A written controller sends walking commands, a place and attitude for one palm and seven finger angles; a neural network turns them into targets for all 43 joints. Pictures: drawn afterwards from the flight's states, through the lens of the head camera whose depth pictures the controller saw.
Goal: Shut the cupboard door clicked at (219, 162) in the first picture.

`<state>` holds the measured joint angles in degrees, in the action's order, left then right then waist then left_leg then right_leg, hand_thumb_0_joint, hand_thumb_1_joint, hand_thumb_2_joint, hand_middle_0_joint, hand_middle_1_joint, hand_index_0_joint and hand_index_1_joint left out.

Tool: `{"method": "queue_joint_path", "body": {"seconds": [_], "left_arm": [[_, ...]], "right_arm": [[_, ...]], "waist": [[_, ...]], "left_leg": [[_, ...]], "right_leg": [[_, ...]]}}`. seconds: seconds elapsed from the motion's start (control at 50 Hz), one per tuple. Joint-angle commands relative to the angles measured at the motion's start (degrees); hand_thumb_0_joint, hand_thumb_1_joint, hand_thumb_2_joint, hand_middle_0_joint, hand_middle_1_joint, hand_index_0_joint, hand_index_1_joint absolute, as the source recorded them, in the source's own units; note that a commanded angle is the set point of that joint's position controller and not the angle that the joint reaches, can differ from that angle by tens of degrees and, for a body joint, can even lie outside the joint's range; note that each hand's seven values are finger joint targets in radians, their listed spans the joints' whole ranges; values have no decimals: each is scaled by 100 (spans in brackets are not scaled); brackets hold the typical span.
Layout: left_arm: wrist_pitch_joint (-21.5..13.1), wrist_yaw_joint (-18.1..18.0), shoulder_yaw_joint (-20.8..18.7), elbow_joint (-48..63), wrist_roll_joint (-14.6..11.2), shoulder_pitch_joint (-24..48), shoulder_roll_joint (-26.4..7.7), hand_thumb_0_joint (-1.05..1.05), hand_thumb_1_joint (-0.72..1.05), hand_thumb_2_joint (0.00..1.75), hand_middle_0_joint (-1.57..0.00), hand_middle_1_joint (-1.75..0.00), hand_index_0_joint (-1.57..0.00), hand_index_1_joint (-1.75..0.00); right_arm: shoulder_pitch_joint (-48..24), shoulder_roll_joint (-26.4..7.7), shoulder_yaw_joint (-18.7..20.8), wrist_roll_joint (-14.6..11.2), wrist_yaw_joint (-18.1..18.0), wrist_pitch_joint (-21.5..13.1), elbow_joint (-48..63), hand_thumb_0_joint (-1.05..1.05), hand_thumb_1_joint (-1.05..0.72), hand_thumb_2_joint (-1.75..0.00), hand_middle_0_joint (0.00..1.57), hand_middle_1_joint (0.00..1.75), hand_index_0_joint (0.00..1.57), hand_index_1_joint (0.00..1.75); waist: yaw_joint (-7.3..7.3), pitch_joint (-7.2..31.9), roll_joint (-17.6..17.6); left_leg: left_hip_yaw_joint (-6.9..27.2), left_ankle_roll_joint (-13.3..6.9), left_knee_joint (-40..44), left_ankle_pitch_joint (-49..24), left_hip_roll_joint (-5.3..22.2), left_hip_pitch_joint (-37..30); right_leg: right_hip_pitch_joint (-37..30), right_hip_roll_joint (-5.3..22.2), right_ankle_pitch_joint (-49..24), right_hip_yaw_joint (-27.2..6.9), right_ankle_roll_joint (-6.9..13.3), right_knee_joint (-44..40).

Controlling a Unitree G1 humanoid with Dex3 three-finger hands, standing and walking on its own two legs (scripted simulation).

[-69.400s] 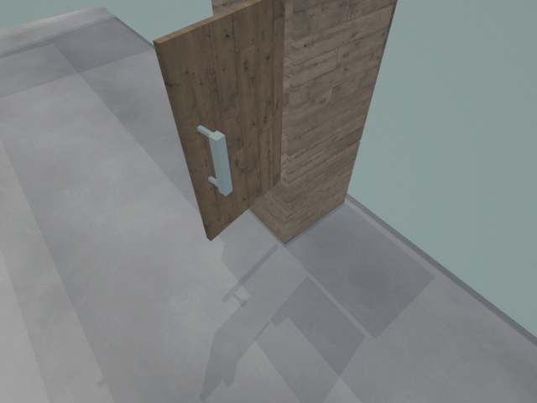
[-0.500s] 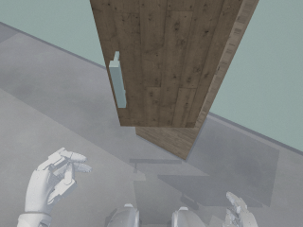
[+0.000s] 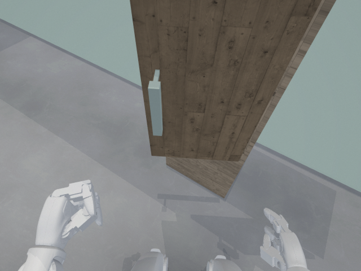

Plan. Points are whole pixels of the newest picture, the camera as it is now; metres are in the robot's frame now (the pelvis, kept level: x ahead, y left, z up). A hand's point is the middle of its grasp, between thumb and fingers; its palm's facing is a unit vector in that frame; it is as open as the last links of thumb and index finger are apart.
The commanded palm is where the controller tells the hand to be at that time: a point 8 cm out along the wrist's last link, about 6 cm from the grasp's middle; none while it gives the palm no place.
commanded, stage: raise the hand and make a fist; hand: left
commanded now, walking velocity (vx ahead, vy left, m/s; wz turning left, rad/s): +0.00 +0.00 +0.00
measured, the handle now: (157, 104) +0.50 +0.11 +0.06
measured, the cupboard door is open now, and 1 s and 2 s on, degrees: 29 29 29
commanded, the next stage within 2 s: bring the fist close to the handle in 0.56 s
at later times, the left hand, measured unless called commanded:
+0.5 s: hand (99, 203) +0.23 +0.18 +0.06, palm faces +0.03 -1.00 -0.04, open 3.1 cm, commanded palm +0.21 +0.23 +0.06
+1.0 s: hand (129, 181) +0.28 +0.13 +0.06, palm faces -0.01 -1.00 -0.03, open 3.1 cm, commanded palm +0.26 +0.18 +0.06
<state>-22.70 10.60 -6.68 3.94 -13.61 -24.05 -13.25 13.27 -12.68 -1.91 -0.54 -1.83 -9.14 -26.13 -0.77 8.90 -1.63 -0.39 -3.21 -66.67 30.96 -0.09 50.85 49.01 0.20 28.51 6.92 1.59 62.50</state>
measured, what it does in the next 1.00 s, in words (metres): stands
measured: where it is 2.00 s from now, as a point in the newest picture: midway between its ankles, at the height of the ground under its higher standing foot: outside the picture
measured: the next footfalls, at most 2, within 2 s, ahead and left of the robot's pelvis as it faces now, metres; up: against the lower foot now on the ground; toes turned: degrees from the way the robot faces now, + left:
none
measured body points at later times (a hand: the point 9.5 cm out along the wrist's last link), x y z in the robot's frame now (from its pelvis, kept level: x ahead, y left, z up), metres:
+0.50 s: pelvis +0.01 -0.01 +0.00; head +0.07 +0.00 +0.45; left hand +0.23 +0.23 +0.06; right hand +0.18 -0.25 -0.07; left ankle +0.01 +0.08 -0.65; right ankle +0.02 -0.11 -0.65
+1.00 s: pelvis +0.01 -0.02 +0.01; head +0.06 -0.02 +0.45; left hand +0.27 +0.19 +0.06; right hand +0.18 -0.25 -0.08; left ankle +0.01 +0.08 -0.65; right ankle +0.02 -0.11 -0.65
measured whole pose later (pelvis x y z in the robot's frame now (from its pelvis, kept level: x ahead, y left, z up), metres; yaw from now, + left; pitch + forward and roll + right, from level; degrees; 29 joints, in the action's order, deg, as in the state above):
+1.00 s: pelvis +0.01 -0.02 +0.01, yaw +0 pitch +15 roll -2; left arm -20.7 6.3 -3.1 -4.8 -11.0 -10.2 -10.7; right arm 14.1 -13.5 -1.4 -0.9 -1.0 -8.3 -29.2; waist 0.9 9.2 -1.9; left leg -1.0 -1.9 -64.1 30.3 0.2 49.2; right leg 48.6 -0.2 28.6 6.1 2.8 61.8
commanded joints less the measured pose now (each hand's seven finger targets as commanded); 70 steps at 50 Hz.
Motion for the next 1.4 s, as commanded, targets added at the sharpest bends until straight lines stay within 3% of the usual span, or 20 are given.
{"method": "queue_joint_path", "body": {"seconds": [0.0,0.1,0.18,0.22,0.28,0.4,0.42,0.48,0.64,0.68,0.74,0.82,0.86,0.88,0.96,1.04,1.14,1.18,1.32,1.38], "left_arm": [[-311,59,-414,1175,-147,356,-610,0,90,90,-130,-150,-130,-150],[-268,145,-513,1045,-225,409,-651,0,90,90,-130,-150,-130,-150],[-216,183,-532,823,-293,391,-620,0,90,90,-130,-150,-130,-150],[-268,197,-526,902,-295,363,-609,0,90,90,-130,-150,-130,-150],[-297,144,-578,813,-302,364,-654,0,90,90,-130,-150,-130,-150],[-451,69,-558,946,-258,417,-662,0,90,90,-130,-150,-130,-150],[-467,53,-586,882,-265,374,-648,0,90,90,-130,-150,-130,-150],[-472,43,-559,876,-250,375,-669,0,90,90,-130,-150,-130,-150],[-466,56,-516,823,-239,402,-605,0,90,90,-130,-150,-130,-150],[-472,58,-306,833,-213,845,-506,0,90,90,-130,-150,-130,-150],[-488,-20,-48,756,-99,1493,-362,0,90,90,-130,-150,-130,-150],[-355,-155,127,608,43,1812,-274,0,90,90,-130,-150,-130,-150],[-249,-266,33,482,86,1747,-326,0,90,90,-130,-150,-130,-150],[-191,-332,-166,385,115,1683,-508,0,90,90,-130,-150,-130,-150],[-131,-593,69,246,228,2199,-232,0,90,90,-130,-150,-130,-150],[-209,-773,269,21,326,2391,-21,0,90,90,-130,-150,-130,-150],[-323,-875,374,-300,448,2901,10,0,90,90,-130,-150,-130,-150],[-328,-945,228,-478,473,3208,-140,0,90,90,-130,-150,-130,-150],[-428,-1116,437,-891,555,4080,118,0,90,90,-130,-150,-130,-150],[-404,-1183,409,-1214,576,4224,117,0,90,90,-130,-150,-130,-150]], "right_arm": [[-30,-889,387,-1,-108,-282,781,0,-90,-90,20,30,20,30],[-10,-887,391,-24,-116,-291,731,0,-90,-90,20,30,20,30],[-35,-901,391,-40,-121,-300,708,0,-90,-90,20,30,20,30],[-38,-891,415,-46,-112,-321,698,0,-90,-90,20,30,20,30],[-31,-902,409,-32,-106,-314,684,0,-90,-90,20,30,20,30],[-63,-879,423,-30,-81,-325,670,0,-90,-90,20,30,20,30],[-49,-874,432,-35,-79,-326,663,0,-90,-90,20,30,20,30],[-64,-889,422,-30,-74,-319,645,0,-90,-90,20,30,20,30],[-77,-861,414,-54,-66,-322,641,0,-90,-90,20,30,20,30],[-95,-890,383,-40,-77,-342,619,0,-90,-90,20,30,20,30],[-90,-894,382,-38,-86,-401,541,0,-90,-90,20,30,20,30],[-80,-876,377,-36,-64,-403,527,0,-90,-90,20,30,20,30],[-62,-858,371,-43,-29,-347,534,0,-90,-90,20,30,20,30],[-51,-875,385,-37,-31,-299,531,0,-90,-90,20,30,20,30],[-96,-814,351,-23,42,-180,542,0,-90,-90,20,30,20,30],[-67,-807,365,-2,100,-112,523,0,-90,-90,20,30,20,30],[-63,-820,395,3,135,-43,421,0,-90,-90,20,30,20,30],[-37,-843,399,13,128,6,336,0,-90,-90,20,30,20,30],[-14,-791,416,26,168,123,181,0,-90,-90,20,30,20,30],[53,-807,422,35,190,189,132,0,-90,-90,20,30,20,30]], "waist": [[117,1139,-217],[93,1233,-190],[89,1034,-82],[75,1215,-81],[73,1062,-39],[89,1170,-191],[97,1158,-58],[90,1100,-244],[151,1116,-3],[248,962,-126],[359,1047,-69],[284,1298,-106],[204,1413,-36],[131,1436,-31],[184,1300,-74],[242,1355,131],[277,1382,165],[292,1365,250],[328,1666,106],[330,1721,277]], "left_leg": [[539,325,1279,-1705,38,-1040],[459,312,1255,-1896,14,-1042],[424,287,1276,-1737,-11,-892],[377,280,1254,-1775,-10,-934],[382,271,1259,-1725,-19,-817],[324,246,1222,-1666,-24,-847],[317,249,1227,-1638,-16,-823],[324,241,1213,-1666,-24,-819],[297,218,1213,-1511,-26,-787],[329,199,1148,-1457,-33,-737],[368,190,1116,-1277,-11,-824],[342,185,1162,-1404,-28,-937],[293,186,1198,-1531,-44,-930],[296,193,1222,-1633,-32,-912],[231,209,1275,-1643,-35,-946],[202,203,1271,-1729,-20,-1007],[149,193,1239,-1643,-32,-962],[166,184,1242,-1660,-26,-925],[103,184,1226,-1855,-40,-1097],[106,177,1236,-1912,-41,-1056]], "right_leg": [[-672,-193,-1106,-191,57,-691],[-878,-175,-1333,-237,49,-744],[-932,-179,-1245,-271,47,-832],[-1003,-144,-1293,-308,28,-838],[-1006,-156,-1251,-316,41,-840],[-992,-129,-1221,-383,32,-861],[-997,-135,-1192,-383,18,-867],[-964,-143,-1221,-386,38,-859],[-994,-127,-1108,-411,-10,-933],[-817,-127,-1054,-429,2,-919],[-596,-115,-840,-426,-14,-918],[-785,-85,-983,-450,-4,-908],[-1001,-74,-1157,-477,-13,-931],[-1095,-85,-1247,-472,6,-922],[-1084,-62,-1321,-480,-13,-955],[-1121,-58,-1481,-485,-28,-968],[-1151,-21,-1471,-586,-39,-1015],[-1192,-23,-1495,-610,-32,-1027],[-1309,5,-1822,-673,-45,-1017],[-1425,1,-1958,-688,-54,-1031]]}}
